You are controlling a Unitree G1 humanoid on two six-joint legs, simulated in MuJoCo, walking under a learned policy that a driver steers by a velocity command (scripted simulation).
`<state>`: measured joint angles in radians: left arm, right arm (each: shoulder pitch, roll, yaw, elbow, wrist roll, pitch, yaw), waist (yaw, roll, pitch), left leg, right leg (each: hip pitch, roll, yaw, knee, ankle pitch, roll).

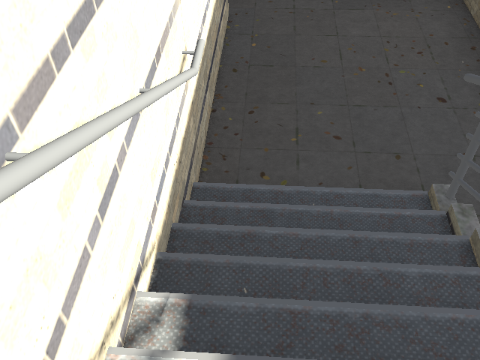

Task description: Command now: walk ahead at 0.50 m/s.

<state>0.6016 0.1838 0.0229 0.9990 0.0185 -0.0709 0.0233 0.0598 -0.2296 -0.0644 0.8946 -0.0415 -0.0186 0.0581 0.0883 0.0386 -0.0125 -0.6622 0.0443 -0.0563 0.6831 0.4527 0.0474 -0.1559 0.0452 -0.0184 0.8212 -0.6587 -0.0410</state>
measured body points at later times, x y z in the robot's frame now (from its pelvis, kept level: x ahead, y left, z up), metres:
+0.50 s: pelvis +0.28 +0.04 -0.15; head +0.28 +0.05 +0.30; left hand +0.40 +0.28 -0.28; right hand +0.15 -0.20 -0.28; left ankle +0.20 +0.12 -0.85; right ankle +0.48 -0.12 -0.81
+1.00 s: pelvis +0.45 +0.00 -0.27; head +0.45 -0.02 +0.18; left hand +0.42 +0.22 -0.42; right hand +0.56 -0.22 -0.42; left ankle +0.54 +0.15 -0.92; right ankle +0.49 -0.07 -1.01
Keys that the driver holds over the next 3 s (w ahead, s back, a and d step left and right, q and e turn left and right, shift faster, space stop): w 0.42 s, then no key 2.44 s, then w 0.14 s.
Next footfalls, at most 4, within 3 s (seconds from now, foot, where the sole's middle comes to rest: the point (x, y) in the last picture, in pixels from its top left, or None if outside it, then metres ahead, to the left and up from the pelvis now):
0.14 left None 0.24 0.12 -0.88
0.66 right None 0.53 -0.07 -1.04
1.10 left None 0.54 0.12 -1.04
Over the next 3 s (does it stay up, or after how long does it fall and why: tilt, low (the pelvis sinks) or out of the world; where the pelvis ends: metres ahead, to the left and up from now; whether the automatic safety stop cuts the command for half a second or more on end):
stays up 0.51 0.03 -0.27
